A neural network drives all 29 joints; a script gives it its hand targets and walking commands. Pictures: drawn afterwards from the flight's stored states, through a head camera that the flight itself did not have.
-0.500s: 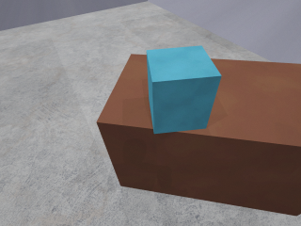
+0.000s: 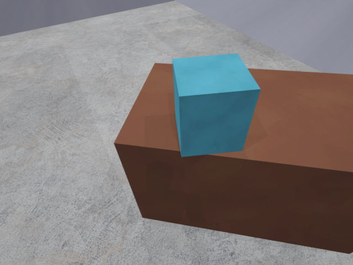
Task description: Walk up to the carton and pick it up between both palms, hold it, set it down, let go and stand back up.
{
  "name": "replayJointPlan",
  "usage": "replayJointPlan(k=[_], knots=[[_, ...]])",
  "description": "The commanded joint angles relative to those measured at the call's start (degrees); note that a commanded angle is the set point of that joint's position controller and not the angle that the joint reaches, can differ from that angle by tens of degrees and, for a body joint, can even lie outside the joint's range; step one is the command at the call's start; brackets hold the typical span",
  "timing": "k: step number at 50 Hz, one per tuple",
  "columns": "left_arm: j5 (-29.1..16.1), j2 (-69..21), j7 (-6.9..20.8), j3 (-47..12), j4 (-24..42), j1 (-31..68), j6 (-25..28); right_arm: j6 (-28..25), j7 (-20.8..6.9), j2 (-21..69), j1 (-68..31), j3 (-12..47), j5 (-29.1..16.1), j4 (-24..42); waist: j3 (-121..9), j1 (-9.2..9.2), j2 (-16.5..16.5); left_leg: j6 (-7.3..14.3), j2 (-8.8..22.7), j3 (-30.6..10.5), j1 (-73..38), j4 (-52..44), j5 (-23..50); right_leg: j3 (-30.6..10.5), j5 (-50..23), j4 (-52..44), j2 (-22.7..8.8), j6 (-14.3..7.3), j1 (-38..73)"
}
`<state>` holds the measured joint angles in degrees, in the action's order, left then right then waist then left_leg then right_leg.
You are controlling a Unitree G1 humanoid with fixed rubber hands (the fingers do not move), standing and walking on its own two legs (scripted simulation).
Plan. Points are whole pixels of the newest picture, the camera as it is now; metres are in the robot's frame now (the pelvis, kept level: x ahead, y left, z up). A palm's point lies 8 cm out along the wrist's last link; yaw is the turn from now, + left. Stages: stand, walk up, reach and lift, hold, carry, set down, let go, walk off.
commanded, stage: stand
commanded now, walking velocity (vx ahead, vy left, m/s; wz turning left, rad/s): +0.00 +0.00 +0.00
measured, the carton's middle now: (208, 106) +0.60 -0.06 +0.03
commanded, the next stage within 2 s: walk up in 1.72 s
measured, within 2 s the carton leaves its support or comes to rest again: neither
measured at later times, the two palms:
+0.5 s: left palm out of the picture +0.05 +0.25 -0.12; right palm out of the picture +0.05 -0.26 -0.12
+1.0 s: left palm out of the picture +0.03 +0.25 -0.12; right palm out of the picture +0.03 -0.25 -0.13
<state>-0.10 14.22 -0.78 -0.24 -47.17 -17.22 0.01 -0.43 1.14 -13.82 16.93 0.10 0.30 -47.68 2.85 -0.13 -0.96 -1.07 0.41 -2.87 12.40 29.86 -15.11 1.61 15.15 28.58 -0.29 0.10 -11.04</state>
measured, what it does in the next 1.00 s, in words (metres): stands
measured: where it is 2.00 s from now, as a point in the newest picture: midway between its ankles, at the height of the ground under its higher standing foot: outside the picture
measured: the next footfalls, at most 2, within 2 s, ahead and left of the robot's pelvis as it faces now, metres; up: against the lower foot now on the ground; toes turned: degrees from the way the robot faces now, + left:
none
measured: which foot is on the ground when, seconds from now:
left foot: down 0.00-1.00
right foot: down 0.00-1.00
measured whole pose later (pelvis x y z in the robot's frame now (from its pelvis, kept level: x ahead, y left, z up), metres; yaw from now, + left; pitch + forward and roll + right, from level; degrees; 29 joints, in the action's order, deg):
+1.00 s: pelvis +0.00 -0.01 +0.00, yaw -1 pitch -2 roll +0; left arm -0.2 13.3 -1.5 0.2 -53.6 -17.4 0.4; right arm -0.3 1.8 -12.7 16.9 0.0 0.1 -55.1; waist 2.6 -0.1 -0.4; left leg -1.7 1.1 -2.5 10.8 26.9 -13.7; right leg 0.9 13.8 26.1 0.3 -0.3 -10.0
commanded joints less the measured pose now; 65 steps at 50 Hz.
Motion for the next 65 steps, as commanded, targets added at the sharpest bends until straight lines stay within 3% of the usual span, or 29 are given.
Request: replayJointPlan(k=[1, 7, 9, 11, 40, 65], knots=[[-0.1, 8.2, -0.28, 2.22, 2.72, -2.06, 0.84, -0.84, 0.35, -7.95, 2.72, -1.88, 0.0, 2.94, 0.23, 0.04, 1.86, 1.77, 4.14, -4.29, 1.44, -6.76, 5.85, -6.0, -3.39, -7.32, -5.45, -1.49, -1.41], [-0.04, 8.05, -0.46, 2.18, 2.03, -2.45, 0.94, -0.79, 0.39, -7.8, 2.43, -1.71, 0.04, 1.79, 0.97, -0.19, -0.12, 1.63, 4.12, -4.09, 1.94, -7.16, 6.26, -6.29, -4.65, -7.57, -5.41, -1.29, -1.03], [0.14, 8.04, -0.42, 2.16, 1.91, -1.63, 1.02, -0.84, 0.44, -8.23, 1.89, -1.96, -0.27, 1.52, 0.33, -0.01, 1.16, 1.68, 4.31, -4.16, 1.21, -7.12, 8.15, -5.86, -6.8, -6.8, -5.27, -1.5, -0.54], [0.14, 7.84, -0.43, 2.09, 1.61, -1.99, 1.11, -0.79, 0.45, -8.29, 1.78, -2.01, -0.26, 1.26, -0.48, -0.08, 0.45, 1.75, 4.33, -4.0, 0.84, -6.94, 8.92, -5.77, -7.71, -6.6, -5.32, -1.55, 0.13], [-0.06, 7.07, -0.92, 2.16, -3.0, -2.64, 1.11, -0.48, 0.77, -7.06, 2.42, -1.85, -0.18, -3.76, 1.42, 0.0, 0.53, 1.42, 4.38, -3.44, 0.45, -8.7, 6.02, -6.5, -4.22, -9.01, -5.22, -1.3, -0.99], [-0.1, 5.77, -1.28, 1.96, -5.74, -3.4, 1.1, -0.42, 1.14, -5.85, 3.28, -1.47, -0.19, -6.77, 1.81, -0.02, 0.42, 1.19, 4.66, -2.89, -0.02, -9.05, 6.75, -6.64, -5.45, -9.37, -5.11, -1.11, -0.75]])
